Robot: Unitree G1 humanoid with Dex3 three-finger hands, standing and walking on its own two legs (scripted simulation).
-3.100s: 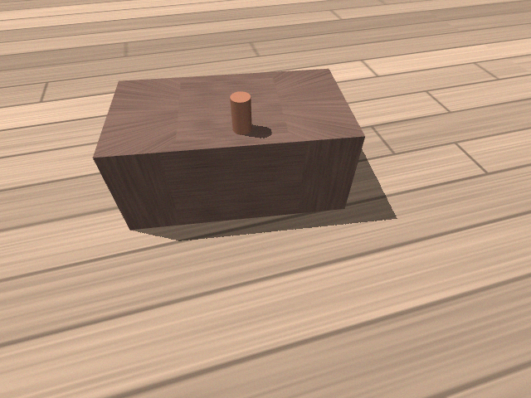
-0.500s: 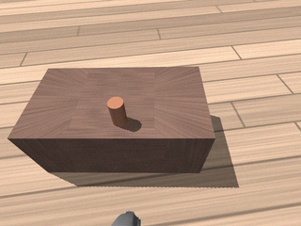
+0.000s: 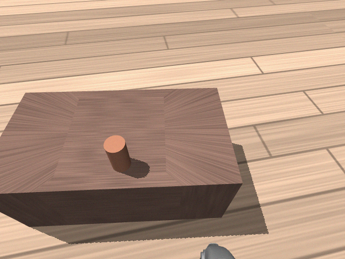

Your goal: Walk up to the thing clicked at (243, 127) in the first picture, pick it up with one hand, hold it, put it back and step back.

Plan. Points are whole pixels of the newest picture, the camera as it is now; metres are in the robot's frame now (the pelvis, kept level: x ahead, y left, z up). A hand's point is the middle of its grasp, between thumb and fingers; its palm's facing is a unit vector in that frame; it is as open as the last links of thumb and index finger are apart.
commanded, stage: walk up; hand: left
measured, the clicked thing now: (118, 154) +0.53 +0.22 -0.24
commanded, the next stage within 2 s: stand in 1.86 s
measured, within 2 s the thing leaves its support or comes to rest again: neither
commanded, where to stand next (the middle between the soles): +0.11 +0.02 m, yaw -1 degrees
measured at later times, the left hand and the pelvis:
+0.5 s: hand out of the picture +0.09 +0.28 -0.16, palm faces +0.01 -0.94 -0.35, open 7.4 cm; pelvis +0.00 +0.01 +0.00, yaw +1 degrees
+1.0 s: hand out of the picture +0.10 +0.26 -0.14, palm faces +0.01 -0.94 -0.35, open 7.4 cm; pelvis +0.02 +0.00 +0.01, yaw +1 degrees
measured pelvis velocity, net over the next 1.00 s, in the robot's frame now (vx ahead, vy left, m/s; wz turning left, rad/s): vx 0.02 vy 0.00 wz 0.01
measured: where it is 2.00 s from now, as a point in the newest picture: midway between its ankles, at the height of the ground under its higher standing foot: outside the picture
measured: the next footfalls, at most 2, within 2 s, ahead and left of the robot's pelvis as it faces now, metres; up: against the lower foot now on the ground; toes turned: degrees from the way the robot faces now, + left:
right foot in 0.04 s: +0.09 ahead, -0.13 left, +0.00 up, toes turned +0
left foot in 0.34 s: +0.02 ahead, +0.14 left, +0.00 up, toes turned +2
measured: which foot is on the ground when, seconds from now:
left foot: down 0.00-0.06, up 0.08-0.32, down 0.34-1.00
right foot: up 0.00-0.02, down 0.04-1.00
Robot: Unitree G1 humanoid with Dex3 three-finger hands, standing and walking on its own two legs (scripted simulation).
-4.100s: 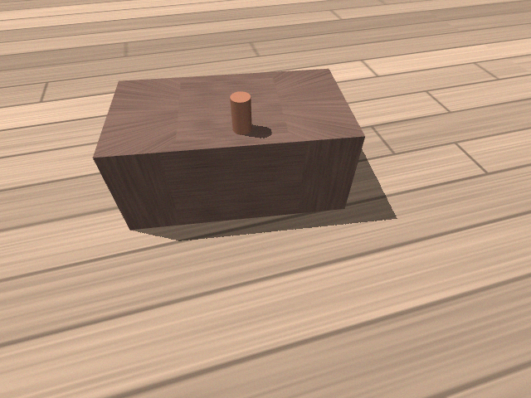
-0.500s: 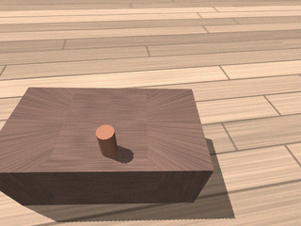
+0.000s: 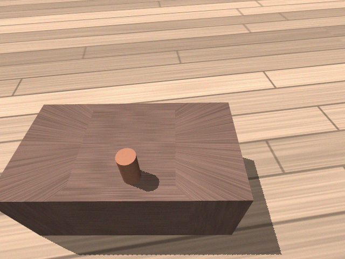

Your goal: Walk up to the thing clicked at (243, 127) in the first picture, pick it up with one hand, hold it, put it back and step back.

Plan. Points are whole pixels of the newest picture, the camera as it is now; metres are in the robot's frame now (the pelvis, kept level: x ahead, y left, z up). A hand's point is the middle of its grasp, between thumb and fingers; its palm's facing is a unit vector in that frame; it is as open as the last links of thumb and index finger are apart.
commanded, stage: walk up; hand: left
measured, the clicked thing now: (129, 166) +0.50 +0.21 -0.25
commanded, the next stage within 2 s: stand in 0.86 s
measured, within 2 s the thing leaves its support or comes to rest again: neither
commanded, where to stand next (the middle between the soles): +0.08 +0.01 m, yaw -1 degrees
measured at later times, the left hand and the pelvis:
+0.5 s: hand out of the picture +0.11 +0.25 -0.15, palm faces -0.06 -0.94 -0.33, open 7.4 cm; pelvis +0.00 +0.00 +0.00, yaw -2 degrees
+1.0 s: hand out of the picture +0.10 +0.25 -0.15, palm faces -0.06 -0.94 -0.34, open 7.4 cm; pelvis +0.00 +0.00 +0.01, yaw -2 degrees
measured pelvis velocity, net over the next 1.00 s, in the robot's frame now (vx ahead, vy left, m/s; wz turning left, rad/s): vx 0.00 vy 0.00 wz -0.03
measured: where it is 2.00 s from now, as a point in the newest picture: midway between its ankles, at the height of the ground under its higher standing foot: outside the picture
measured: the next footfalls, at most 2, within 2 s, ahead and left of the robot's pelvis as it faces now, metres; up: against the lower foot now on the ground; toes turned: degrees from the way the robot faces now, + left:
none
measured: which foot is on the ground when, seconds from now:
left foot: down 0.00-1.00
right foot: down 0.00-1.00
